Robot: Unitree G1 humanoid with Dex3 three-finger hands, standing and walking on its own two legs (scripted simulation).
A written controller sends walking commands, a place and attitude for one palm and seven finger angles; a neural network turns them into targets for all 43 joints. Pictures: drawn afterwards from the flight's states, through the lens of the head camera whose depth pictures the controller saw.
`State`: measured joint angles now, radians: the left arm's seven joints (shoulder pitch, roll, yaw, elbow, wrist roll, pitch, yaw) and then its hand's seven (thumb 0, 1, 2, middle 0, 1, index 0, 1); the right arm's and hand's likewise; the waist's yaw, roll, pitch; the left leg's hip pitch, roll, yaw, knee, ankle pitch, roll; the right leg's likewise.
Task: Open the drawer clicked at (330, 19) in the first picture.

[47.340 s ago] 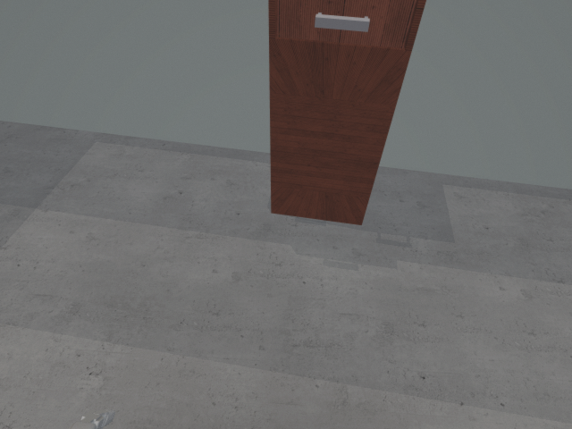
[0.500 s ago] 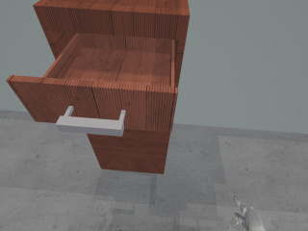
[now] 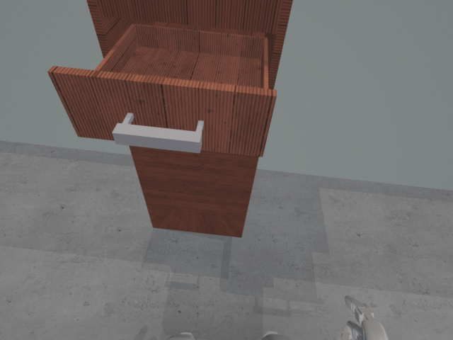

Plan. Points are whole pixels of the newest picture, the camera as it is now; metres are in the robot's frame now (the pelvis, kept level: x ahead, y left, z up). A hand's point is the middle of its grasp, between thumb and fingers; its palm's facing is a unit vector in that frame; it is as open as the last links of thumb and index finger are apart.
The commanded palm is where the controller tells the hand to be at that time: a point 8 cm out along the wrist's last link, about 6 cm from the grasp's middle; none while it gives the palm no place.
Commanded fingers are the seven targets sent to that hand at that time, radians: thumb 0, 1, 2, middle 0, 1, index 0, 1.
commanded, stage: step back with the hand held close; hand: left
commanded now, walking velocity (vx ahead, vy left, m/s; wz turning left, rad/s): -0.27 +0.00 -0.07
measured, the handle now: (161, 129) +0.44 +0.15 +0.14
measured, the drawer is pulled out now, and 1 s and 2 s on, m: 0.24 0.24 0.24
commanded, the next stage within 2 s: stop stepping back and stand still in 0.20 s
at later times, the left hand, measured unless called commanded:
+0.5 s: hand out of the picture +0.07 +0.21 +0.33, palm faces +0.58 -0.67 -0.47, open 7.4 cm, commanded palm +0.02 +0.27 +0.33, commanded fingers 0.00 0.90 0.90 -0.20 -0.30 -0.20 -0.30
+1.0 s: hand out of the picture -0.01 +0.26 +0.36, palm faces +0.68 -0.69 -0.24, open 7.4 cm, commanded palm -0.08 +0.29 +0.33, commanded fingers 0.00 0.90 0.90 -0.20 -0.30 -0.20 -0.30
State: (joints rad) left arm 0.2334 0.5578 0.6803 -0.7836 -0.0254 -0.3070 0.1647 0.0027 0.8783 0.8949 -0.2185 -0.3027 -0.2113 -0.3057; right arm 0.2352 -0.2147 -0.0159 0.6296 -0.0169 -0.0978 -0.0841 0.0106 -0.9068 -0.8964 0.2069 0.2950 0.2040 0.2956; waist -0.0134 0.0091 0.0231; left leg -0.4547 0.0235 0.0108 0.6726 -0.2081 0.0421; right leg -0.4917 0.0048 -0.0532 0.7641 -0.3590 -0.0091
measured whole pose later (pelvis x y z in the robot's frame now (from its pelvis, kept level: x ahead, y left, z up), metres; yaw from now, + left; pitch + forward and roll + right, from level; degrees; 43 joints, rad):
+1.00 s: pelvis -0.20 +0.01 +0.01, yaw +1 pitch -1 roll -3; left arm 0.05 0.56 0.64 -0.63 -0.01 -0.26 0.17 0.00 0.88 0.90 -0.21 -0.30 -0.21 -0.31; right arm 0.27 -0.20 0.00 0.65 0.00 -0.12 -0.08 0.01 -0.91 -0.90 0.21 0.29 0.20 0.30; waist -0.01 0.00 -0.03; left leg -0.36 0.05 0.05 0.59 -0.22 0.04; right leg -0.44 0.01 -0.07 0.96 -0.45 -0.01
